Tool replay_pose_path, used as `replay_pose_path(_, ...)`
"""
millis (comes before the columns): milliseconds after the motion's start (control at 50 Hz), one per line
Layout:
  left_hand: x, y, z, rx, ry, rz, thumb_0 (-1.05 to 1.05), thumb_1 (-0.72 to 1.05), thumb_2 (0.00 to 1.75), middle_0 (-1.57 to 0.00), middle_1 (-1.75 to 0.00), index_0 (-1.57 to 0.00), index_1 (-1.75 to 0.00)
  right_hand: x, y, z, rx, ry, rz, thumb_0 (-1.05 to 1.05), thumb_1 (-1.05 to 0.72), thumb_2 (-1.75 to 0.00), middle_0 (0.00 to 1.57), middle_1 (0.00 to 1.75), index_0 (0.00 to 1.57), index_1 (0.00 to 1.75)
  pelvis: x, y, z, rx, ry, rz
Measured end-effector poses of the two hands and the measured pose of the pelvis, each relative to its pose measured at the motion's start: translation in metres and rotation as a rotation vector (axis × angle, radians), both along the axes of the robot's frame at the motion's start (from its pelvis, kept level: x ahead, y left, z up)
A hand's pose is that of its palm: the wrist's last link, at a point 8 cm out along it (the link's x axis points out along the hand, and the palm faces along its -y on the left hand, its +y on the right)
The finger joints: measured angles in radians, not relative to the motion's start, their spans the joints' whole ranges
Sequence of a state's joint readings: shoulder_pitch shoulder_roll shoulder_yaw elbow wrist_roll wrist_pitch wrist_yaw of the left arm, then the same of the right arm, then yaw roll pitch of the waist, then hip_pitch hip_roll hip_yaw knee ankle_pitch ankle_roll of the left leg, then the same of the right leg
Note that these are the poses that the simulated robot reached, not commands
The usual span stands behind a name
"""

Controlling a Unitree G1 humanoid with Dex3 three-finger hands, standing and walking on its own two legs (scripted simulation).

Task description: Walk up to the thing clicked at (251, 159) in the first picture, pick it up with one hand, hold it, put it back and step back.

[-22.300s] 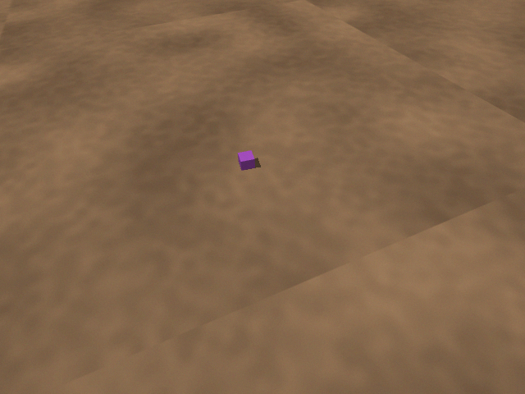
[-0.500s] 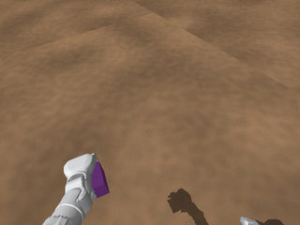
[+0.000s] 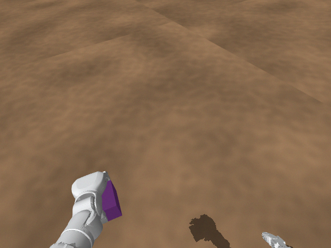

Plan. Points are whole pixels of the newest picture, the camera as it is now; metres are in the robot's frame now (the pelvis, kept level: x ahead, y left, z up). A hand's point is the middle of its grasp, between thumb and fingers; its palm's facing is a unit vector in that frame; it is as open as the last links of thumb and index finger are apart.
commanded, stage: hold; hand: left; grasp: from above
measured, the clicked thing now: (102, 203) +0.30 +0.21 -0.09
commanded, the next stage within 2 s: crouch in 0.96 s
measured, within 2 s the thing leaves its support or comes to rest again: neither
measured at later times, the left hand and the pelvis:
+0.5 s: hand (91, 198) +0.29 +0.23 -0.04, palm faces -0.40 -0.18 -0.90, open 11.2 cm; pelvis +0.00 +0.00 +0.00, yaw +0 degrees
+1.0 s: hand (92, 193) +0.31 +0.22 -0.04, palm faces -0.40 -0.17 -0.90, open 11.2 cm; pelvis +0.01 +0.00 +0.01, yaw +0 degrees
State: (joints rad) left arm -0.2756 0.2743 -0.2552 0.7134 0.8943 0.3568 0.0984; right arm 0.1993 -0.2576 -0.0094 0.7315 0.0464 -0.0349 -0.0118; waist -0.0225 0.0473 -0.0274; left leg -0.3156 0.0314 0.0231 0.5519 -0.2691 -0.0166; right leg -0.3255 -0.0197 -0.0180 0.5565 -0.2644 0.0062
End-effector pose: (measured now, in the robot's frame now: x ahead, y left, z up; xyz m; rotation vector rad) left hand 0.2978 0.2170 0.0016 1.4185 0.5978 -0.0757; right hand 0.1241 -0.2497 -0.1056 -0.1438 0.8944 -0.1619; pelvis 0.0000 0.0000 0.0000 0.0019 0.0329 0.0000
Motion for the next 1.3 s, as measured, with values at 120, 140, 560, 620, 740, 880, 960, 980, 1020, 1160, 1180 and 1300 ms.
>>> replay_pose_path(120,-0.004,0.001,0.003,-0.003,-0.009,0.001,0.00,-0.22,0.66,-0.63,-0.62,-0.64,-0.62,0.003,0.003,0.002,0.000,-0.009,0.012,0.01,-0.90,-0.90,0.20,0.30,0.20,0.30,-0.002,0.001,0.001,0.000,-0.007,0.000)
replay_pose_path(140,-0.005,0.002,0.004,-0.002,-0.012,0.003,0.00,-0.22,0.66,-0.63,-0.62,-0.64,-0.62,0.004,0.003,0.003,0.000,-0.011,0.013,0.01,-0.90,-0.90,0.20,0.30,0.20,0.30,-0.002,0.001,0.001,-0.001,-0.009,0.000)
replay_pose_path(560,0.003,0.014,0.020,-0.003,0.009,0.002,0.00,-0.23,0.66,-0.64,-0.62,-0.65,-0.62,0.020,0.014,0.008,0.011,-0.049,0.031,0.01,-0.90,-0.90,0.20,0.30,0.20,0.30,0.004,0.004,0.004,-0.002,-0.020,-0.001)
replay_pose_path(620,0.004,0.014,0.021,0.001,0.008,-0.003,0.00,-0.23,0.66,-0.64,-0.61,-0.65,-0.62,0.021,0.014,0.008,0.010,-0.048,0.031,0.01,-0.90,-0.90,0.20,0.30,0.20,0.30,0.005,0.004,0.004,-0.003,-0.021,-0.001)
replay_pose_path(740,0.008,0.013,0.023,-0.002,0.007,-0.013,0.00,-0.23,0.66,-0.64,-0.62,-0.65,-0.62,0.021,0.012,0.008,0.009,-0.041,0.028,0.01,-0.90,-0.90,0.20,0.30,0.20,0.30,0.006,0.004,0.005,-0.003,-0.022,-0.001)
replay_pose_path(880,0.010,0.011,0.019,0.000,0.018,-0.015,0.00,-0.23,0.66,-0.64,-0.61,-0.65,-0.62,0.018,0.010,0.008,0.006,-0.030,0.021,0.01,-0.90,-0.90,0.20,0.30,0.20,0.30,0.007,0.004,0.005,-0.003,-0.020,-0.003)
replay_pose_path(960,0.011,0.009,0.020,-0.004,0.007,-0.016,0.00,-0.23,0.67,-0.64,-0.61,-0.65,-0.62,0.015,0.008,0.007,0.004,-0.016,0.019,0.01,-0.90,-0.90,0.20,0.30,0.20,0.30,0.007,0.004,0.005,-0.003,-0.021,-0.004)
replay_pose_path(980,0.011,0.009,0.020,-0.002,0.005,-0.016,0.00,-0.23,0.67,-0.64,-0.61,-0.65,-0.61,0.014,0.008,0.007,0.004,-0.013,0.019,0.01,-0.90,-0.90,0.20,0.30,0.20,0.30,0.007,0.004,0.005,-0.003,-0.021,-0.003)
replay_pose_path(1020,0.012,0.010,0.020,0.005,0.004,-0.016,0.00,-0.24,0.67,-0.64,-0.60,-0.66,-0.61,0.013,0.007,0.006,0.003,-0.009,0.017,0.01,-0.90,-0.90,0.20,0.30,0.20,0.30,0.006,0.003,0.005,-0.004,-0.022,-0.003)
replay_pose_path(1160,0.012,0.011,0.020,0.006,0.004,-0.004,0.00,-0.23,0.66,-0.64,-0.63,-0.65,-0.62,0.008,0.006,0.006,0.008,-0.003,0.009,0.01,-0.90,-0.90,0.20,0.30,0.20,0.30,0.005,0.003,0.006,-0.003,-0.021,-0.004)
replay_pose_path(1180,0.011,0.011,0.019,0.008,0.005,-0.004,0.00,-0.23,0.66,-0.63,-0.63,-0.65,-0.62,0.008,0.006,0.006,0.008,-0.002,0.009,0.01,-0.89,-0.90,0.20,0.30,0.20,0.30,0.005,0.003,0.006,-0.003,-0.021,-0.003)
replay_pose_path(1300,0.005,0.010,-0.002,0.016,0.032,-0.020,0.00,-0.22,0.66,-0.63,-0.66,-0.64,-0.62,0.003,0.004,0.006,0.002,0.010,0.010,0.01,-0.88,-0.90,0.20,0.30,0.20,0.30,0.002,0.002,0.004,-0.003,-0.010,0.001)
